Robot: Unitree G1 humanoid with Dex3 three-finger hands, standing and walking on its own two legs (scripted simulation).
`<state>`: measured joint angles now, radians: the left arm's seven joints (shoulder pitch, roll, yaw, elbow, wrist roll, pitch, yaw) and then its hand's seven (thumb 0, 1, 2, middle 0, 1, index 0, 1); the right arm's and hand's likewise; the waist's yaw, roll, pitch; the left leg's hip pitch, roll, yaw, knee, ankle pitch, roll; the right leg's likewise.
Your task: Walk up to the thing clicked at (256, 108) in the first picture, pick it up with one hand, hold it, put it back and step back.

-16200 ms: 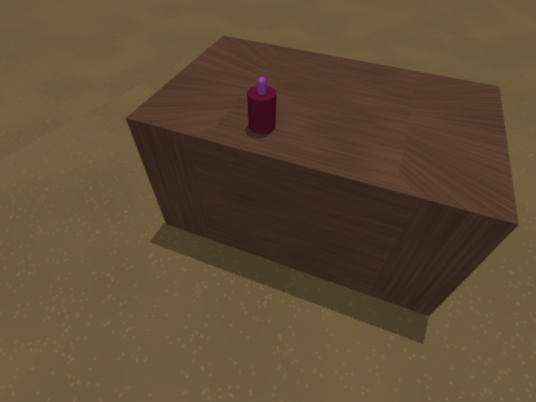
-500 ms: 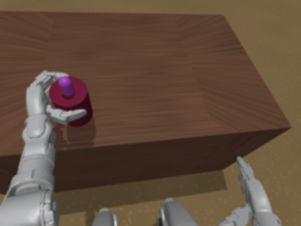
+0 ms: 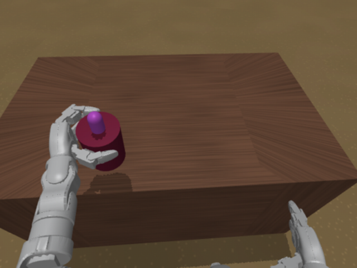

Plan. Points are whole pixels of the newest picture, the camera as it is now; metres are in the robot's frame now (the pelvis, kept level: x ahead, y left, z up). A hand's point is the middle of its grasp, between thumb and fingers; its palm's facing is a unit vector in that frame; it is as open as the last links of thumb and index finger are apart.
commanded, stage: lift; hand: left
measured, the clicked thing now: (101, 137) +0.40 +0.16 +0.09
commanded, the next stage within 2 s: hold in 0.84 s
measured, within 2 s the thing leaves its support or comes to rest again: neither
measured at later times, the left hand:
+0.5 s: hand (87, 141) +0.35 +0.16 +0.14, palm faces +0.14 -0.99 -0.06, open 11.9 cm
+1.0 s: hand (79, 140) +0.34 +0.17 +0.16, palm faces +0.14 -0.99 -0.05, open 11.9 cm
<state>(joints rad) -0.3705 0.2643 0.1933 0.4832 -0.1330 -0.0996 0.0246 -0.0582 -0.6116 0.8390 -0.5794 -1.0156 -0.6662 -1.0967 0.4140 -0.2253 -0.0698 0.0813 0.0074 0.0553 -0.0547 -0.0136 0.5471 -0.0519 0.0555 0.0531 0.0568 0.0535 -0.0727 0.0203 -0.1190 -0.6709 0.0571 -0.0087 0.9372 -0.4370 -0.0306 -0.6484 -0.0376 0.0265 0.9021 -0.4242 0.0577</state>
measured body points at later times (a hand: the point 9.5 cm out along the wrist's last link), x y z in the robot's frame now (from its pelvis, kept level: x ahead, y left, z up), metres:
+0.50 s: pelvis -0.01 +0.00 +0.02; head -0.01 -0.01 +0.47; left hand +0.34 +0.22 +0.14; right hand +0.14 -0.26 -0.03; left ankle +0.02 +0.13 -0.69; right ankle +0.01 -0.16 -0.69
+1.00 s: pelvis -0.01 +0.00 +0.03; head -0.02 -0.01 +0.48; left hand +0.32 +0.22 +0.17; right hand +0.15 -0.26 -0.03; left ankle +0.02 +0.13 -0.69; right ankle +0.01 -0.16 -0.69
